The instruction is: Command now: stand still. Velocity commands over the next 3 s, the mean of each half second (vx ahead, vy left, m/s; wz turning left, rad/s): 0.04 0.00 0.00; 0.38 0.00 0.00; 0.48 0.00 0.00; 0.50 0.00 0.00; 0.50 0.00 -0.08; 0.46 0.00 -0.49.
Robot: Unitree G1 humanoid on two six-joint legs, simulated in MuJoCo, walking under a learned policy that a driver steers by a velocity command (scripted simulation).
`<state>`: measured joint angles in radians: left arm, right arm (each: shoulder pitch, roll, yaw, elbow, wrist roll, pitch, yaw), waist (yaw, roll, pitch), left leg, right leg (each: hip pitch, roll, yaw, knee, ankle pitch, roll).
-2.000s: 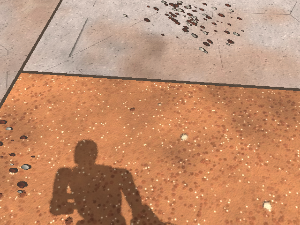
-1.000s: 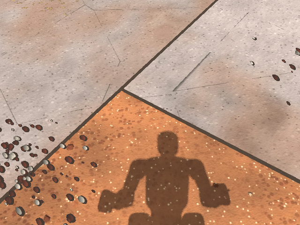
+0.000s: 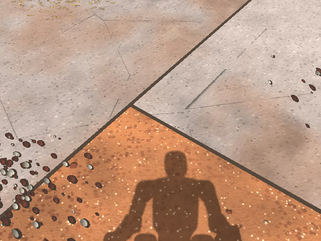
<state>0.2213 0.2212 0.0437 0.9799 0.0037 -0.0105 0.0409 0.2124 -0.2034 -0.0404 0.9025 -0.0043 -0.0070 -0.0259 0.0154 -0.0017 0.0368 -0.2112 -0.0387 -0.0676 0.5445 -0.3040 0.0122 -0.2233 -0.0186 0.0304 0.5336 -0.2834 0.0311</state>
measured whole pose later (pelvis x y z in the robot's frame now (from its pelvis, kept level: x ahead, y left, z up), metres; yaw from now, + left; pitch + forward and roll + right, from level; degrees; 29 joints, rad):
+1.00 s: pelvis +0.20 -0.02 -0.01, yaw -1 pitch +2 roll +0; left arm 0.54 0.20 0.03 1.07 -0.01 -0.08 0.02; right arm -0.07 -0.23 -0.02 0.84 0.03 -0.09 0.04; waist 0.10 0.02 0.03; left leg -0.60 0.03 0.04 0.55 -0.01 0.06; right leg 0.18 0.00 0.00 0.16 -0.37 -0.01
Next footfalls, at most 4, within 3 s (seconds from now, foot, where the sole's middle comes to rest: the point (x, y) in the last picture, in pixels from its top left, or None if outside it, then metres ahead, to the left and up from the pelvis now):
1.06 left None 0.42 0.10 -0.77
1.60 right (201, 196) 0.72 -0.14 -0.77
2.14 left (151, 141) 1.03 0.09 -0.77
2.72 right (195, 102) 1.32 -0.15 -0.77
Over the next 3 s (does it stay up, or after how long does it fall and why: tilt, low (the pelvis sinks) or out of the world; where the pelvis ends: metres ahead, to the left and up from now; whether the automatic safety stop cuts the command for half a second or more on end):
stays up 1.31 -0.08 0.01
